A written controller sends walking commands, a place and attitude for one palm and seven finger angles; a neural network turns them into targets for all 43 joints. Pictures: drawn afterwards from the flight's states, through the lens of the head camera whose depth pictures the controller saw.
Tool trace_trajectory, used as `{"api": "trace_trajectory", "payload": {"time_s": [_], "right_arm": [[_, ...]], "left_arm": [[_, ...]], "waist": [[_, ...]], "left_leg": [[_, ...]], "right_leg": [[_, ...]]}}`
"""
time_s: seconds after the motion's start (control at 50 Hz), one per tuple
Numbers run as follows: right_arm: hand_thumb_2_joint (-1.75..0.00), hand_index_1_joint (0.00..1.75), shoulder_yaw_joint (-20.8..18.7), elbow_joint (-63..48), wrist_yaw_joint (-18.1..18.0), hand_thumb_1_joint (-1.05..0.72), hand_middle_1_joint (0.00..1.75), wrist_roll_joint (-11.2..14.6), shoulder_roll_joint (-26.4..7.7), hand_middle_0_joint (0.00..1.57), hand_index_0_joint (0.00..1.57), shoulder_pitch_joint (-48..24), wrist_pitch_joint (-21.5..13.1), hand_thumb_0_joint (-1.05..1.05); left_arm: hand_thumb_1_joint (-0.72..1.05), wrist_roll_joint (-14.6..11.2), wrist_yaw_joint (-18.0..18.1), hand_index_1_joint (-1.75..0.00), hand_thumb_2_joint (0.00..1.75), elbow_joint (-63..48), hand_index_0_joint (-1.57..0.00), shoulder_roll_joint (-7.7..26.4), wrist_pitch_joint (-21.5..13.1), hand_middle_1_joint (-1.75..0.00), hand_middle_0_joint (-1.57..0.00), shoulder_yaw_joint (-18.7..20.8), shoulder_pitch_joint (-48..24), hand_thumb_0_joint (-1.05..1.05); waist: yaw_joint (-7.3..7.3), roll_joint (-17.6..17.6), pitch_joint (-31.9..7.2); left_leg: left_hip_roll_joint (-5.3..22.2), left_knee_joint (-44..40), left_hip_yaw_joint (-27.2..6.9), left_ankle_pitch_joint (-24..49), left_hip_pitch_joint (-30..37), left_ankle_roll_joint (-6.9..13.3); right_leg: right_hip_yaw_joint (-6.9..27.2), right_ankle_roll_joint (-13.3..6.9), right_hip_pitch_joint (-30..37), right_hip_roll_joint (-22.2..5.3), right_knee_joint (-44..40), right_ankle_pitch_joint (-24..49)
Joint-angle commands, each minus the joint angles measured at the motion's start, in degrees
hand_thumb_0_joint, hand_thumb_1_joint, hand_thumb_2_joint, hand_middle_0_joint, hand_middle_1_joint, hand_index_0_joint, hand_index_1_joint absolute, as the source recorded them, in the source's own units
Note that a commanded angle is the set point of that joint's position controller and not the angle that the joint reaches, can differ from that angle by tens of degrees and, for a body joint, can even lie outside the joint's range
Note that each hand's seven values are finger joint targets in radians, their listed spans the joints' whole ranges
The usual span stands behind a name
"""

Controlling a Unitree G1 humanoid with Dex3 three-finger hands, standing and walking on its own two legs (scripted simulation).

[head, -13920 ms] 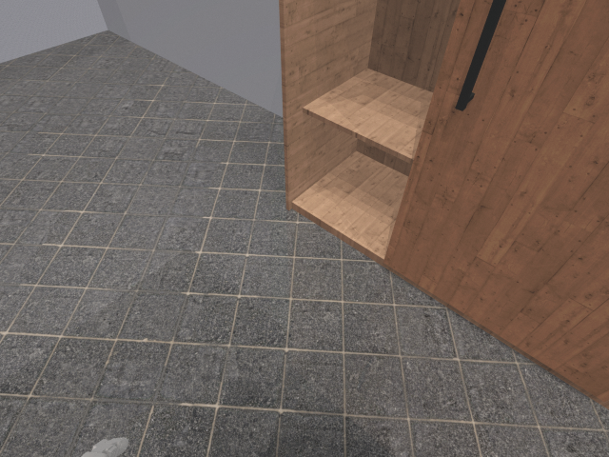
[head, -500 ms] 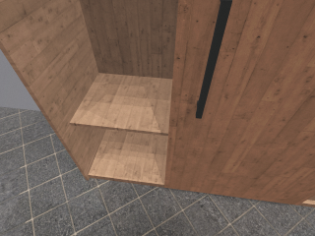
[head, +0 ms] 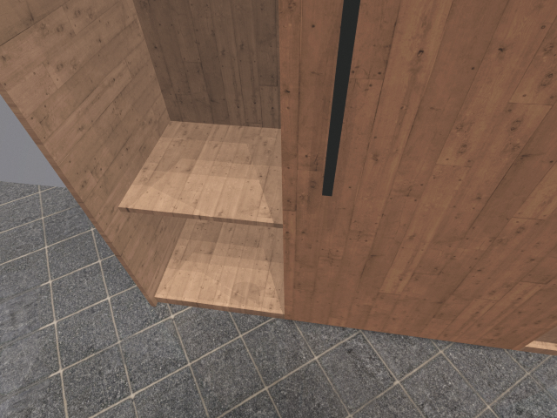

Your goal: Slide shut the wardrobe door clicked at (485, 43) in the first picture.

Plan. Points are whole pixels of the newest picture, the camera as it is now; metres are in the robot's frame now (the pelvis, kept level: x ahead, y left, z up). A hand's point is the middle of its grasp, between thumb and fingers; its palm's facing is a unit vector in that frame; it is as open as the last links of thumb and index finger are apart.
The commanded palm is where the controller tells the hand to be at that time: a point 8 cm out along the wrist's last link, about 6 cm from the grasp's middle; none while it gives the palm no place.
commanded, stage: look again from close up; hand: right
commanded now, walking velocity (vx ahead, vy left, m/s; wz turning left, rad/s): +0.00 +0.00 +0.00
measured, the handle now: (337, 107) +0.51 -0.06 +0.19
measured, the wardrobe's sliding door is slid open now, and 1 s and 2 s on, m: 0.51 0.51 0.51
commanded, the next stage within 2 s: raise the hand with hooked fingers in 1.02 s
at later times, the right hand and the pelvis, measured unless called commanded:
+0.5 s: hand out of the picture -0.03 -0.14 -0.18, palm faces +0.03 +0.99 -0.16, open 7.4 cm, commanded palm none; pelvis +0.00 +0.01 +0.00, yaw +1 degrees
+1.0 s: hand out of the picture -0.02 -0.13 -0.17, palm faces +0.03 +0.98 -0.18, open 7.4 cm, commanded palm none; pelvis +0.00 +0.03 +0.00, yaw +1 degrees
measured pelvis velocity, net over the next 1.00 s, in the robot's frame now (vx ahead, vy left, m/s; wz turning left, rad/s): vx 0.00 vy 0.03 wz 0.01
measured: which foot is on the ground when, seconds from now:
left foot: down 0.00-1.00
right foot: down 0.00-1.00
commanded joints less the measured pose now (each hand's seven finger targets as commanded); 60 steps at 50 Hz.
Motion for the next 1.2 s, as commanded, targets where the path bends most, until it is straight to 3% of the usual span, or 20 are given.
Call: {"api": "trace_trajectory", "payload": {"time_s": [0.0,0.08,0.2,0.26,0.44,0.56,0.62,0.88,1.08,1.1,1.12,1.14,1.16,1.18], "right_arm": [[-0.90,0.30,-0.7,-0.5,-0.4,-0.90,0.30,-0.2,-3.6,0.20,0.20,5.2,-0.6,0.00],[-0.90,0.30,-0.6,0.4,-0.5,-0.90,0.30,-0.2,-3.1,0.20,0.20,5.9,-0.7,0.00],[-0.90,0.30,-0.6,1.3,-0.7,-0.90,0.30,-0.1,-2.3,0.20,0.20,7.1,-0.9,0.00],[-0.90,0.30,-0.7,1.5,-0.7,-0.90,0.30,-0.2,-2.3,0.20,0.20,7.1,-1.0,0.00],[-0.90,0.30,-0.8,1.4,-0.8,-0.90,0.30,0.0,-1.8,0.20,0.20,6.8,-1.3,0.00],[-0.90,0.30,-0.9,1.1,-0.8,-0.90,0.30,0.0,-2.2,0.20,0.20,6.1,-1.3,0.00],[-0.90,0.30,-1.0,0.9,-0.8,-0.90,0.30,0.1,-1.9,0.20,0.20,5.8,-1.3,0.00],[-0.90,0.30,-1.2,0.4,-0.7,-0.90,0.30,0.1,-2.3,0.20,0.20,4.9,-1.3,0.00],[-0.90,0.30,-1.3,0.6,-0.6,-0.90,0.30,0.2,-2.0,0.20,0.20,4.9,-1.4,0.00],[-0.90,0.30,-1.1,1.2,-2.3,-0.90,0.30,-0.6,-4.0,0.20,0.20,6.7,-2.6,0.00],[-0.89,0.32,-4.3,-88.5,-2.3,-0.88,0.32,10.7,-15.4,0.20,0.20,-35.8,-14.4,0.00],[-0.88,0.33,-5.8,-75.6,-5.9,-0.85,0.33,6.7,-12.9,0.20,0.20,-15.8,-11.6,0.00],[-0.87,0.34,-4.3,-73.0,-9.3,-0.83,0.34,7.5,-10.6,0.21,0.21,-13.6,-8.8,0.00],[-0.86,0.36,2.2,-56.9,-9.0,-0.81,0.36,7.7,3.0,0.21,0.21,6.4,-2.5,0.00]], "left_arm": [[0.90,0.1,0.3,-0.30,0.90,-1.7,-0.20,7.2,-0.9,-0.30,-0.20,1.3,2.2,0.00],[0.90,0.0,0.3,-0.30,0.90,-0.9,-0.20,6.7,-0.7,-0.30,-0.20,1.3,2.8,0.00],[0.90,0.0,0.4,-0.30,0.90,0.1,-0.20,5.8,-0.8,-0.30,-0.20,1.1,3.5,0.00],[0.90,-0.1,0.4,-0.30,0.90,0.3,-0.20,5.7,-0.7,-0.30,-0.20,1.0,3.8,0.00],[0.90,0.0,0.5,-0.30,0.90,0.6,-0.20,5.0,-0.8,-0.30,-0.20,0.9,3.9,0.00],[0.90,-0.1,0.5,-0.30,0.90,0.5,-0.20,4.9,-0.6,-0.30,-0.20,0.8,3.6,0.00],[0.90,0.0,0.6,-0.30,0.90,0.5,-0.20,4.7,-0.7,-0.30,-0.20,0.8,3.7,0.00],[0.90,0.0,0.6,-0.30,0.90,0.7,-0.20,4.5,-0.4,-0.30,-0.20,0.6,3.4,0.00],[0.90,0.1,0.8,-0.30,0.90,0.8,-0.20,4.5,-0.6,-0.30,-0.20,0.5,3.5,0.00],[0.90,0.0,0.2,-0.30,0.90,-3.7,-0.20,6.3,-1.6,-0.30,-0.20,0.3,-1.6,0.00],[0.90,-2.7,3.0,-0.30,0.90,-24.8,-0.20,16.7,-8.9,-0.30,-0.20,1.7,0.0,0.00],[0.90,-2.7,5.0,-0.30,0.90,-21.1,-0.20,11.0,-14.4,-0.30,-0.20,-0.3,-5.4,0.00],[0.90,-3.1,5.1,-0.30,0.90,-17.9,-0.20,11.3,-16.4,-0.30,-0.20,1.0,-5.1,0.00],[0.90,-4.0,4.2,-0.30,0.90,-17.5,-0.20,8.8,-16.3,-0.30,-0.20,1.0,-2.9,0.00]], "waist": [[0.13,-3.6,1.4],[0.20,-1.7,2.4],[0.23,-2.4,2.3],[0.27,-0.3,3.3],[0.70,-1.4,2.5],[0.59,-1.2,3.6],[0.72,-1.8,1.9],[0.70,-0.5,3.1],[0.72,-1.2,1.7],[-1.08,5.8,2.7],[7.51,-4.9,-27.6],[1.45,-15.1,-25.3],[3.32,-13.2,-18.6],[3.04,-8.8,-8.6]], "left_leg": [[1.2,-2.2,-0.1,1.1,-2.6,3.2],[1.4,-2.8,-0.6,1.2,-3.2,3.3],[1.6,-3.0,-1.0,2.1,-3.6,3.4],[1.7,-3.7,-1.3,1.8,-4.1,3.4],[1.8,-3.8,-2.4,3.3,-5.0,3.7],[1.6,-4.3,-2.6,2.0,-5.4,3.8],[1.7,-3.9,-2.9,3.8,-4.7,4.0],[1.5,-4.8,-3.5,1.6,-5.5,4.4],[1.3,-4.5,-3.5,4.0,-4.9,4.5],[3.1,-5.6,-5.1,17.5,-4.1,4.1],[-2.8,2.5,1.2,12.0,-2.6,4.6],[-4.3,5.0,3.1,3.2,-3.5,5.7],[-4.6,4.8,4.6,-2.2,-6.7,5.4],[-4.0,4.4,5.8,-2.6,-10.1,5.0]], "right_leg": [[11.7,1.8,0.0,-9.9,-11.1,-7.2],[11.1,1.8,-0.4,-9.7,-10.9,-7.6],[10.4,2.1,0.6,-9.4,-10.4,-5.2],[9.9,2.1,0.3,-9.2,-9.4,-4.5],[8.4,2.5,2.2,-8.8,-7.4,0.4],[8.2,2.7,1.3,-8.6,-6.8,-0.4],[8.1,2.7,2.5,-8.7,-6.3,2.5],[7.7,3.2,1.5,-8.6,-5.7,1.4],[7.5,3.2,3.0,-9.0,-5.2,4.6],[6.3,4.3,-1.9,-9.5,6.1,8.1],[3.0,2.5,15.2,-3.4,0.2,7.8],[2.0,2.6,14.8,-5.6,-1.6,6.1],[3.9,4.4,7.1,-5.8,-3.0,-3.2],[5.6,3.8,0.0,-5.7,-3.9,-8.7]]}}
